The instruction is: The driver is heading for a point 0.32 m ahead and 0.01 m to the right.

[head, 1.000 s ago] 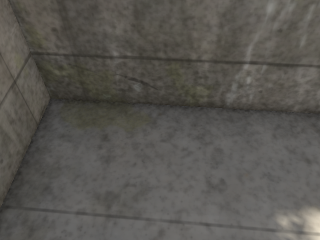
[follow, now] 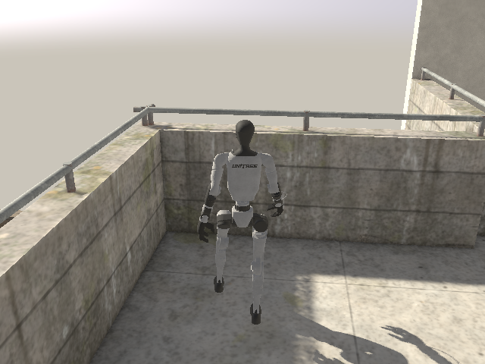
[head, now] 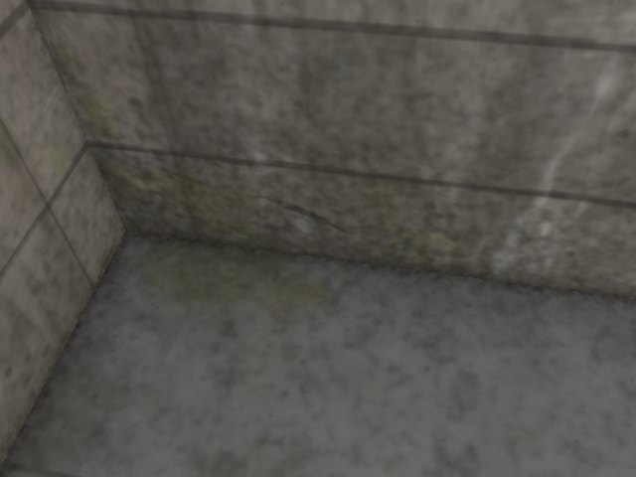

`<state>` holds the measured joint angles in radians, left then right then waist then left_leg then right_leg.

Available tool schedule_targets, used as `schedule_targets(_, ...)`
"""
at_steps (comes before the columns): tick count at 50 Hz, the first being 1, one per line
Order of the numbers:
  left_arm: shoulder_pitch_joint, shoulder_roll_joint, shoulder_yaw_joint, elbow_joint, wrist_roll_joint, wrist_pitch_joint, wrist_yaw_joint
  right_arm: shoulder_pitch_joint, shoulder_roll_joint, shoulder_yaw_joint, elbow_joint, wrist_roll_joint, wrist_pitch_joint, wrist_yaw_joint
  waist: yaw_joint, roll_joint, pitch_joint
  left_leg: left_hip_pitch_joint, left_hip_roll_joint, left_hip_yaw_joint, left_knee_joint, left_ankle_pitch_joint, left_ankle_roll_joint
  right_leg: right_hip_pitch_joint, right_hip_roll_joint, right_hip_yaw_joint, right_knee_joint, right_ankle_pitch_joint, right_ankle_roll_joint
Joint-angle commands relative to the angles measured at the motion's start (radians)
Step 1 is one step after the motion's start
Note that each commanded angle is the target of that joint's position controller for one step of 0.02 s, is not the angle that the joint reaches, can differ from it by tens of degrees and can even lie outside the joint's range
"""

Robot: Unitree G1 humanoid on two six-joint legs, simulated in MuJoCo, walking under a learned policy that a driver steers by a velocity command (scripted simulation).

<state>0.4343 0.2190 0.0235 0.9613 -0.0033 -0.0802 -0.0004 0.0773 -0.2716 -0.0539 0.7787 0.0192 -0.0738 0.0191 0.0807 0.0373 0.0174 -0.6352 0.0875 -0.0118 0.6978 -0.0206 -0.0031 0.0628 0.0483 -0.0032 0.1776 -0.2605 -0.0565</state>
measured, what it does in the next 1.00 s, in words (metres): walks ahead: left foot, then right foot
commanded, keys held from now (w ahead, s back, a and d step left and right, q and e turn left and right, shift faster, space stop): w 0.12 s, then no key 0.88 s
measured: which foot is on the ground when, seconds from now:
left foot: up 0.00-0.14, down 0.16-1.00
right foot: down 0.00-0.16, up 0.18-0.58, down 0.60-1.00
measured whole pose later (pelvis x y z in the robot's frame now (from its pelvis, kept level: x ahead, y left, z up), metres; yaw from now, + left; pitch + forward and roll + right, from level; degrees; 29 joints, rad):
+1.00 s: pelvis +0.27 +0.02 +0.00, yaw +0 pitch -1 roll +1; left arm 0.11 0.24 0.03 0.94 0.01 -0.01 0.02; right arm 0.11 -0.27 -0.02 0.99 -0.01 0.02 -0.03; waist 0.00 0.00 0.05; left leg -0.13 -0.01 0.03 0.43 -0.28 0.01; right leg -0.22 -0.01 0.01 0.47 -0.22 0.00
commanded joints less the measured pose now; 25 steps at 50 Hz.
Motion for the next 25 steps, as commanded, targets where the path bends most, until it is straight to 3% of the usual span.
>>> schedule_targets(1,0.042,0.183,0.039,-0.027,-0.009,-0.007,0.011,-0.179,-0.031,0.006,-0.112,0.007,-0.021,0.012,0.012,-0.119,0.115,-0.003,-0.034,0.032,-0.109,0.08,0.004,-0.092,-0.253,0.115,-0.076,0.296,-0.132)
schedule_targets(3,0.045,0.185,0.042,-0.019,-0.014,-0.003,0.012,-0.205,-0.044,0.005,-0.13,0.009,-0.027,0.022,-0.001,-0.123,0.124,-0.008,-0.036,0.018,-0.149,0.057,0.031,-0.033,-0.285,0.114,-0.051,0.342,-0.123)
schedule_targets(5,0.029,0.2,0.05,-0.022,-0.015,0.004,0.014,-0.185,-0.07,-0.004,-0.133,0.007,-0.032,0.03,-0.035,-0.13,0.093,0.048,-0.053,0.024,-0.178,0.003,0.063,0.023,-0.304,0.103,0.012,0.49,-0.105)
schedule_targets(6,0.017,0.215,0.054,-0.026,-0.012,0.008,0.015,-0.141,-0.091,-0.013,-0.124,0.006,-0.033,0.029,-0.066,-0.147,0.049,0.129,-0.08,0.043,-0.177,-0.028,0.08,0.04,-0.302,0.094,0.078,0.662,-0.095)
schedule_targets(7,-0.002,0.219,0.055,-0.031,-0.005,0.017,0.016,-0.027,-0.122,-0.031,-0.093,0.0,-0.033,0.024,-0.131,-0.158,-0.026,0.281,-0.116,0.068,-0.19,-0.028,0.105,0.033,-0.271,0.068,0.226,0.863,-0.072)
schedule_targets(8,-0.01,0.205,0.049,-0.042,0.002,0.024,0.019,0.138,-0.16,-0.05,-0.045,-0.007,-0.031,0.015,-0.207,-0.149,-0.135,0.521,-0.101,0.054,-0.197,0.062,0.136,-0.057,-0.219,0.041,0.435,0.892,-0.033)
schedule_targets(9,0.007,0.162,0.032,-0.075,0.026,0.021,0.023,0.31,-0.235,-0.063,-0.009,-0.035,-0.029,0.002,-0.235,0.007,-0.303,0.854,0.119,-0.188,-0.14,0.291,0.2,-0.301,-0.134,0.013,0.765,0.497,0.006)
schedule_targets(10,0.189,0.031,-0.001,-0.045,0.008,0.006,0.012,0.308,-0.254,-0.058,0.006,-0.046,-0.027,0.016,-0.136,0.277,-0.471,1.091,0.35,-0.633,-0.255,0.323,0.377,-0.588,0.052,0.095,1.089,-0.369,0.055)
schedule_targets(11,0.126,0.159,0.029,-0.027,-0.014,-0.007,0.009,0.268,-0.164,-0.039,-0.006,-0.026,-0.022,0.018,-0.168,0.137,-0.401,0.97,0.301,-0.593,-0.307,0.304,0.337,-0.625,0.002,0.193,1.18,-0.363,0.051)
schedule_targets(12,0.02,0.188,0.04,-0.061,-0.032,-0.009,0.009,0.171,-0.125,-0.024,-0.014,-0.016,-0.02,0.015,-0.144,0.088,-0.226,0.809,0.265,-0.404,-0.316,0.371,0.299,-0.675,-0.045,0.138,1.167,-0.297,0.052)
schedule_targets(13,-0.035,0.177,0.039,-0.071,-0.023,-0.007,0.017,0.104,-0.101,-0.015,-0.015,-0.015,-0.022,0.017,-0.11,-0.015,-0.153,0.665,0.216,-0.298,-0.341,0.451,0.27,-0.645,-0.097,0.1,1.112,-0.226,0.061)
schedule_targets(14,-0.057,0.17,0.047,-0.076,-0.01,0.002,0.025,0.066,-0.083,-0.011,-0.013,-0.019,-0.025,0.02,-0.083,-0.025,-0.106,0.557,0.178,-0.228,-0.371,0.487,0.255,-0.609,-0.124,0.086,1.055,-0.184,0.069)
schedule_targets(16,-0.017,0.122,0.043,-0.069,-0.005,0.029,0.03,0.043,-0.064,-0.003,0.009,-0.042,-0.033,0.023,-0.038,0.016,-0.109,0.423,0.142,-0.147,-0.424,0.527,0.252,-0.479,-0.146,0.083,0.982,-0.125,0.078)
schedule_targets(18,-0.013,0.095,0.039,-0.076,0.001,0.048,0.036,0.026,-0.067,0.001,0.033,-0.051,-0.041,0.02,-0.012,0.033,-0.107,0.35,0.124,-0.082,-0.445,0.565,0.265,-0.428,-0.152,0.074,0.866,-0.083,0.093)
schedule_targets(21,-0.098,0.096,0.033,-0.106,0.012,0.064,0.043,0.011,-0.101,-0.003,0.058,-0.047,-0.027,0.002,-0.023,0.052,-0.113,0.328,0.102,-0.034,-0.458,0.468,0.249,-0.392,-0.158,0.063,0.659,0.021,0.101)
schedule_targets(23,-0.157,0.119,0.037,-0.12,0.007,0.074,0.048,0.038,-0.127,-0.008,0.079,-0.042,-0.01,-0.007,-0.051,0.045,-0.108,0.338,0.102,-0.05,-0.473,0.279,0.236,-0.381,-0.149,0.053,0.579,0.057,0.104)
schedule_targets(25,-0.209,0.137,0.04,-0.138,0.004,0.082,0.051,0.038,-0.129,-0.005,0.088,-0.043,0.005,-0.013,-0.07,0.039,-0.076,0.332,0.108,-0.084,-0.488,0.058,0.237,-0.376,-0.147,0.054,0.512,0.056,0.103)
